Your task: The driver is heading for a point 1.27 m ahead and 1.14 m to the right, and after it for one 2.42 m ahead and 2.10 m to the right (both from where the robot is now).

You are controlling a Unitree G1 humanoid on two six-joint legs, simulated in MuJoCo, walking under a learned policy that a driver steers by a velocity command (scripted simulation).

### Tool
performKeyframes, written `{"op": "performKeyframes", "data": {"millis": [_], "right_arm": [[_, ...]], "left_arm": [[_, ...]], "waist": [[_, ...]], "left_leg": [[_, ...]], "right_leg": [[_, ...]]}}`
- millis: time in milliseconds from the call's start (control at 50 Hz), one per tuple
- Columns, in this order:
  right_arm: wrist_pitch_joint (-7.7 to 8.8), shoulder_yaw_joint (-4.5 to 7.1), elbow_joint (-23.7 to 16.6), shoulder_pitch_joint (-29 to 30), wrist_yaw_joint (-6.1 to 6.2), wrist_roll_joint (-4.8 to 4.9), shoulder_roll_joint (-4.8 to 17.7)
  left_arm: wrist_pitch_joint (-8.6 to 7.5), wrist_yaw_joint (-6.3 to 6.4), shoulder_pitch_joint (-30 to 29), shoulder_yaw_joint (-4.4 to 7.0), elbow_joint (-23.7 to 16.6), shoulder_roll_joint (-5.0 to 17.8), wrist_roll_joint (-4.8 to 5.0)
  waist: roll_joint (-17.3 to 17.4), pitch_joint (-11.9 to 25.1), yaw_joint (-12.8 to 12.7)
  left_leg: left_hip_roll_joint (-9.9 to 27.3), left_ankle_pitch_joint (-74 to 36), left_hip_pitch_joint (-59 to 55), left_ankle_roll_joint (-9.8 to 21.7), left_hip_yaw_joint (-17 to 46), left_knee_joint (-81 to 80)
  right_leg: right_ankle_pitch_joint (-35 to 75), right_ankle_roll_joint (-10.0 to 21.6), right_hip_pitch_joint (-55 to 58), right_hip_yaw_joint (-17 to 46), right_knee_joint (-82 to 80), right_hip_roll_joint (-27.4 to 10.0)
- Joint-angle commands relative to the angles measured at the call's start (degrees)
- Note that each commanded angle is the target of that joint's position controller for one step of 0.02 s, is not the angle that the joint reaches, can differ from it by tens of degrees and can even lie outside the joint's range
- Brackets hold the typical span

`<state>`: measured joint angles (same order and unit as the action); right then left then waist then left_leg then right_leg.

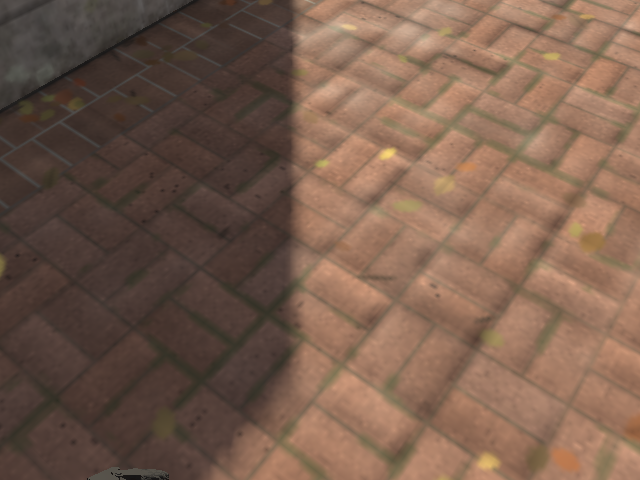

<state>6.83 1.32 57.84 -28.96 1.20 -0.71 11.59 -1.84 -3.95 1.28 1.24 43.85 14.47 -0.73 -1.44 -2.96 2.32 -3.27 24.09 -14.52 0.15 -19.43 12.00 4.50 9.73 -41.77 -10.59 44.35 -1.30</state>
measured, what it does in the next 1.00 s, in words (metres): walks ahead, turning right: right foot, then left foot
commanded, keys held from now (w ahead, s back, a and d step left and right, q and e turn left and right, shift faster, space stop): w+e+shift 0.38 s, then e+shift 0.52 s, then shift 0.10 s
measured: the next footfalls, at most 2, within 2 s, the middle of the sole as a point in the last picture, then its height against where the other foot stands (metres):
right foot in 0.06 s outside the picture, level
left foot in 0.48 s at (293, 374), level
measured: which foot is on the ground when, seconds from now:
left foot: down 0.00-0.06, up 0.08-0.46, down 0.48-0.88, up 0.90-1.00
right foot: up 0.00-0.04, down 0.06-0.46, up 0.48-0.86, down 0.88-1.00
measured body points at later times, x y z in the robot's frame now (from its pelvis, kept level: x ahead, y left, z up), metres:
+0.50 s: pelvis +0.47 +0.00 -0.01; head +0.51 -0.02 +0.44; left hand +0.58 +0.29 -0.12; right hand +0.63 -0.31 -0.06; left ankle +0.67 +0.07 -0.72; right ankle +0.23 -0.01 -0.68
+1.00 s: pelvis +0.66 -0.10 +0.00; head +0.68 -0.16 +0.45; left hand +1.00 -0.08 -0.06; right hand +0.55 -0.41 -0.10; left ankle +0.73 +0.05 -0.62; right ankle +0.66 -0.22 -0.72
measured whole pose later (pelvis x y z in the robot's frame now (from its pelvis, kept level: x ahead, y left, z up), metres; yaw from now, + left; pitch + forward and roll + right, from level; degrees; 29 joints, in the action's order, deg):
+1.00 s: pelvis +0.66 -0.10 +0.00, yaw -56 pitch +1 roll +2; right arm 1.8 3.8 41.1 -1.9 0.4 0.7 18.0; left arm 0.6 -1.5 8.4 4.9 32.8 19.2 0.6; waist 1.5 -6.7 -0.4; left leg 1.2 29.9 25.8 -2.0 -0.1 71.2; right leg -8.4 5.5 -26.6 -0.7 33.9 3.3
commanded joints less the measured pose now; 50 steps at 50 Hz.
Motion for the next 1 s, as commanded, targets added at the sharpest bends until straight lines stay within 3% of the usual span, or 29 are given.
{"op": "performKeyframes", "data": {"millis": [20,40,60,80,100,120,140,160,220,300,360,400,440,460,480,500,520,540,580,640,700,760,840,880,900,920,940,980,1000], "right_arm": [[-0.47,2.86,-6.12,6.76,2.57,-0.09,14.49],[-1.34,3.44,-7.63,10.72,2.60,-0.57,15.83],[-2.40,4.08,-8.93,14.98,2.03,-0.88,16.36],[-2.25,2.89,-10.76,19.28,0.20,-1.10,10.21],[-0.82,1.02,-16.74,13.05,-0.07,-1.57,4.51],[0.75,0.19,-20.18,13.32,-0.54,-0.77,5.47],[1.72,0.46,-19.40,16.04,-0.84,-1.12,8.89],[1.52,0.81,-19.52,17.71,-1.04,-1.68,9.51],[-2.26,-0.09,-19.70,18.32,-1.31,-3.99,8.11],[-3.05,-1.57,-25.28,30.44,-2.39,-2.05,5.79],[-2.92,-1.75,-27.22,34.09,-2.31,-0.71,6.01],[-2.49,-1.36,-27.80,33.85,-1.88,-0.89,7.46],[-1.56,0.22,-26.05,25.91,-0.51,-1.43,11.42],[-0.70,1.11,-23.88,16.19,0.19,-1.56,13.41],[-0.10,2.31,-21.68,4.56,0.80,-2.93,17.24],[-0.43,3.13,-21.88,2.41,0.17,-4.79,21.03],[-0.68,3.66,-23.85,8.23,-0.03,0.11,17.19],[-1.39,2.56,-25.28,12.82,0.63,0.34,11.27],[-2.00,1.91,-24.03,18.70,0.56,-0.08,8.45],[-1.55,2.85,-21.54,24.54,0.04,0.59,9.38],[-1.61,4.41,-20.30,27.37,0.39,0.66,13.06],[-2.21,5.03,-19.64,28.83,0.26,2.19,14.85],[-3.78,6.09,-19.03,28.04,-0.19,3.83,17.20],[-5.03,5.74,-18.87,27.06,-0.54,3.88,15.29],[-5.18,4.11,-20.17,23.26,-0.82,0.96,9.51],[-4.51,3.92,-22.31,20.05,-0.99,0.57,11.67],[-3.83,4.48,-21.61,24.24,-1.33,1.61,15.45],[-4.08,4.19,-20.58,26.11,-0.53,1.11,13.85],[-4.75,4.35,-20.11,25.66,-0.01,0.62,14.19]], "left_arm": [[0.16,0.14,13.67,1.83,0.65,6.75,-0.17],[0.42,0.80,25.63,3.30,3.99,9.43,-0.26],[0.39,1.97,36.44,5.18,7.38,11.80,0.38],[0.72,3.12,30.86,6.16,7.69,12.25,2.19],[0.88,2.78,24.38,6.33,5.64,17.13,0.36],[1.01,3.32,24.00,6.79,3.72,17.37,-0.94],[0.77,3.95,22.99,5.78,3.71,11.51,-1.31],[0.37,4.11,20.69,5.08,4.06,9.52,-1.06],[-2.51,4.57,18.03,4.20,3.02,8.94,0.17],[-3.87,3.79,19.89,5.09,2.28,10.94,0.51],[-3.57,2.85,23.46,5.93,2.45,12.17,1.16],[-3.09,3.13,23.75,6.27,2.25,12.49,0.97],[-2.82,3.51,23.21,6.82,2.05,14.56,0.78],[-2.97,3.50,19.75,7.00,1.02,15.26,1.41],[-3.23,3.68,17.64,5.58,-1.21,9.72,2.33],[-2.69,4.97,26.36,3.65,-3.77,2.26,4.82],[-1.54,4.70,28.18,2.32,-4.42,5.27,3.69],[-0.33,5.02,20.90,3.51,-5.85,9.42,4.24],[1.65,5.05,15.46,4.91,-7.35,11.81,3.29],[3.68,4.53,15.38,3.79,-10.61,5.77,3.40],[3.84,3.72,13.25,3.49,-11.65,5.69,2.35],[4.24,1.93,11.45,4.02,-11.23,7.10,2.08],[4.74,0.89,9.60,6.34,-12.60,11.30,2.32],[3.99,2.22,20.26,8.81,-9.71,14.71,2.25],[3.49,3.60,19.03,9.89,-10.78,20.60,2.69],[2.36,3.03,13.73,9.29,-15.24,23.17,-0.75],[1.29,2.17,12.63,8.14,-16.79,18.91,-0.44],[0.71,2.68,9.18,6.48,-15.83,14.06,1.77],[1.11,3.41,6.92,5.71,-15.98,12.24,2.00]], "waist": [[8.72,3.93,-12.68],[9.09,8.60,-18.37],[5.17,11.61,-23.47],[-8.03,4.77,-18.90],[-10.82,7.10,-6.98],[-8.00,15.03,-8.10],[3.76,6.14,-6.81],[8.02,1.50,-3.56],[9.97,-2.80,1.01],[4.62,-3.53,-3.24],[0.07,-0.04,-7.39],[-0.97,0.56,-7.50],[-1.55,6.21,-3.87],[-1.77,10.57,2.17],[0.92,18.29,6.38],[17.89,30.30,0.95],[23.01,35.38,0.26],[17.12,24.87,2.22],[5.75,11.47,-0.54],[9.31,2.34,-4.87],[8.10,4.55,-4.90],[6.29,6.21,-4.50],[6.17,6.35,-5.19],[1.55,9.39,-10.54],[-15.31,7.65,-6.09],[-18.59,20.29,-2.27],[-6.63,22.93,-6.01],[1.64,14.17,-3.32],[1.17,12.33,-1.98]], "left_leg": [[16.51,-91.71,12.43,-2.42,1.88,18.06],[17.63,-91.24,16.36,-1.47,3.53,32.16],[15.02,-72.98,24.53,-0.41,4.31,55.49],[2.44,-9.12,41.10,0.61,6.22,77.52],[0.83,5.51,58.60,-1.14,15.05,88.65],[1.53,4.42,66.99,-1.12,24.66,87.43],[4.89,0.21,68.24,-0.58,25.63,79.79],[6.80,-2.21,64.58,-0.95,25.44,73.73],[10.76,-2.02,53.98,-4.22,24.48,61.30],[9.97,-19.69,44.48,-4.83,20.04,36.52],[6.22,-28.47,40.78,-2.92,18.79,25.45],[4.21,-27.33,38.16,-1.98,19.53,18.80],[0.64,-24.52,28.00,-0.94,19.82,14.81],[3.17,-30.08,16.81,-0.10,21.29,12.07],[13.80,-33.45,1.21,1.55,27.71,16.17],[37.84,-61.59,-17.01,8.49,50.71,20.87],[32.96,-41.84,-17.63,12.24,59.56,16.62],[29.35,-37.44,-8.23,10.54,48.06,14.32],[23.06,-41.89,9.27,8.91,33.46,11.64],[21.16,-39.64,26.17,9.31,22.35,3.59],[20.58,-43.62,26.79,9.67,14.51,3.36],[19.57,-42.89,23.99,8.00,8.94,6.39],[20.47,-49.83,19.25,5.37,6.55,15.44],[16.95,-46.75,24.96,2.03,4.63,35.41],[9.25,1.78,40.56,-1.88,4.53,53.00],[-0.31,17.30,55.85,-3.86,17.33,70.37],[2.75,12.16,56.79,-2.57,25.14,70.25],[6.48,5.36,54.98,-1.69,25.34,62.81],[7.58,3.52,51.62,-1.83,24.92,58.45]], "right_leg": [[-3.39,2.77,25.75,-3.11,-2.27,6.83],[-7.18,4.73,37.17,-0.25,-2.32,7.09],[-10.36,8.20,48.73,5.67,-7.57,5.23],[-11.83,9.33,50.55,13.64,-10.69,2.41],[1.85,16.75,57.00,35.75,-9.58,-5.17],[-24.18,22.90,63.22,55.71,-25.10,-13.32],[-32.89,18.94,53.99,57.43,-33.02,-13.57],[-31.32,15.75,44.55,52.68,-34.02,-11.53],[-19.44,12.93,25.02,40.88,-34.29,-4.51],[-4.55,8.76,18.23,31.19,-34.65,2.94],[5.73,5.60,26.72,31.62,-31.70,2.50],[12.98,3.22,32.37,32.43,-26.56,2.07],[28.50,-1.07,36.70,32.68,-11.78,3.54],[25.52,-3.30,32.80,31.88,0.75,5.59],[4.78,-4.73,23.29,28.42,17.03,7.89],[-45.42,-6.96,6.63,20.26,36.31,13.79],[-39.34,-8.83,0.33,23.49,42.50,5.14],[-34.06,-10.02,-2.56,19.74,41.35,2.10],[-29.39,-11.95,-0.81,15.61,39.11,-1.63],[-28.28,-12.53,4.51,13.43,27.44,-5.71],[-15.63,-12.03,9.54,11.85,12.95,-6.40],[-6.82,-9.41,15.55,8.87,2.14,-4.58],[-12.37,-5.28,20.53,3.93,-4.78,-0.61],[-6.51,-0.64,35.30,4.03,-13.59,4.08],[24.86,4.71,43.18,23.20,-16.60,-6.25],[12.63,19.14,54.08,53.12,-22.06,-19.31],[7.32,16.04,52.37,50.33,-25.53,-19.82],[3.15,9.02,41.46,38.74,-23.79,-15.05],[4.28,7.15,35.57,34.39,-23.37,-13.26]]}}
